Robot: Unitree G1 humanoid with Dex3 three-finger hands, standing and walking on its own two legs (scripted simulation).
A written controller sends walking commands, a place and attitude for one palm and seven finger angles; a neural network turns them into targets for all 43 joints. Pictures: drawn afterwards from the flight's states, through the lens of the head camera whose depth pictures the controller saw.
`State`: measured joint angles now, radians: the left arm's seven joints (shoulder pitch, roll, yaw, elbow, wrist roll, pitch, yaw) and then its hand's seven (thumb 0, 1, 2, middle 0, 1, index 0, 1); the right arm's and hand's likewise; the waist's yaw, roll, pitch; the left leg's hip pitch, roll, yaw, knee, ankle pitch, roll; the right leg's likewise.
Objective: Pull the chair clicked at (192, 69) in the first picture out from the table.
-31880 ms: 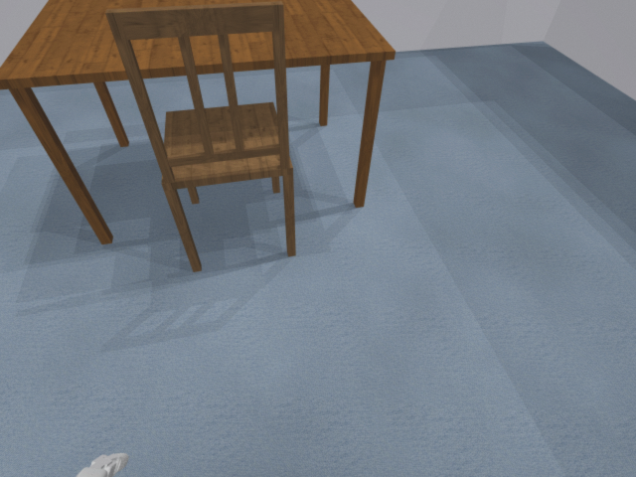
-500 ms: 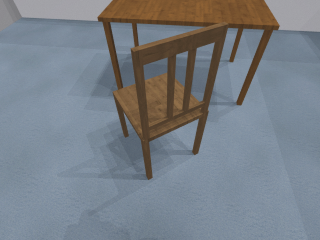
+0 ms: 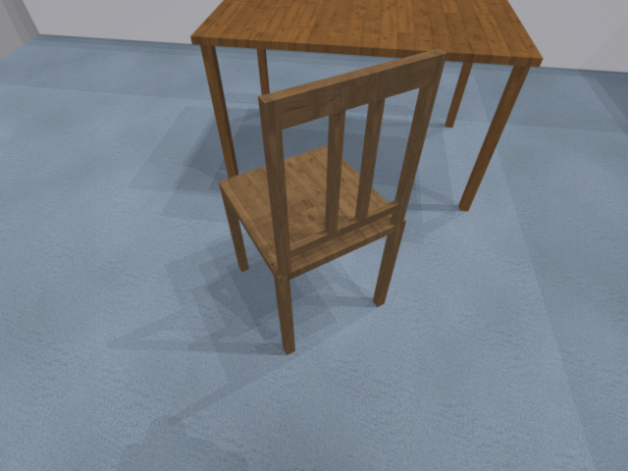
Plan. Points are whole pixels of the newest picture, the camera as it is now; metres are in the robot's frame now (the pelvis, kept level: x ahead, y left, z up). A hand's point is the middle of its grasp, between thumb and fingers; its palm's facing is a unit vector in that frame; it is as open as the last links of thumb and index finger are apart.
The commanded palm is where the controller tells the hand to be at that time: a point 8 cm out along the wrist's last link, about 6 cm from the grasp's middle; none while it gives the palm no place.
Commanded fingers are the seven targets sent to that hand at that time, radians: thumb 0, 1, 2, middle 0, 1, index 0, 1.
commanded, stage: look to check the result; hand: left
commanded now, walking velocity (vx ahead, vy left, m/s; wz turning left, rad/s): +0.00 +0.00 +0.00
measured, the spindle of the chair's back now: (333, 178) +0.71 +0.00 -0.07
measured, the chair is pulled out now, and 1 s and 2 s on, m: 0.51 0.51 0.51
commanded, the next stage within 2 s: stand and wait in 0.72 s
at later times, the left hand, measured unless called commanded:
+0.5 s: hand out of the picture -0.01 +0.15 -0.17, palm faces +0.06 -0.98 -0.17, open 7.4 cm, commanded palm none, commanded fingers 0.00 0.90 0.90 -0.20 -0.30 -0.20 -0.30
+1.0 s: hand out of the picture +0.00 +0.14 -0.17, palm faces +0.07 -0.98 -0.18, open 7.4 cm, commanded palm none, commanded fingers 0.00 0.90 0.90 -0.20 -0.30 -0.20 -0.30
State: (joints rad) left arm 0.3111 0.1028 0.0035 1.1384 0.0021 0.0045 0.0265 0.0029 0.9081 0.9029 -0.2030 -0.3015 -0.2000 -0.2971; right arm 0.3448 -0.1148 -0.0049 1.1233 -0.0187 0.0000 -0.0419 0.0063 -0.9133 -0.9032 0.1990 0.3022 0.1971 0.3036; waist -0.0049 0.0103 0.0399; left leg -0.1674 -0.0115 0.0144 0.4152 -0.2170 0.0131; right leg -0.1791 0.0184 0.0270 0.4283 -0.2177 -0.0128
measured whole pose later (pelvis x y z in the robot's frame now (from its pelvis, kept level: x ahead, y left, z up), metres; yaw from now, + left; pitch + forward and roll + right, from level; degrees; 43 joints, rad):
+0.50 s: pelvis +0.01 -0.01 +0.00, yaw +0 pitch -1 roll +0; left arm 0.30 0.11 0.01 1.13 0.00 0.00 0.03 0.00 0.91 0.90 -0.20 -0.30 -0.20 -0.30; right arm 0.33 -0.11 0.00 1.13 -0.02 0.00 -0.04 0.01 -0.91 -0.90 0.20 0.30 0.20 0.30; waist -0.01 0.02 0.04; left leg -0.17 -0.01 0.01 0.41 -0.23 0.01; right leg -0.18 0.02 0.02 0.43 -0.23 -0.02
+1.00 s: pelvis +0.02 -0.01 +0.00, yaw +1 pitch -1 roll +0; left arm 0.30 0.11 0.01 1.14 0.00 0.00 0.03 0.00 0.91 0.90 -0.20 -0.30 -0.20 -0.30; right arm 0.31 -0.11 0.00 1.14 -0.02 0.00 -0.05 0.01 -0.91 -0.90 0.20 0.30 0.20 0.30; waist 0.00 0.02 0.04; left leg -0.15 0.00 0.00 0.41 -0.24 -0.01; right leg -0.16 0.03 0.01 0.43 -0.24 -0.03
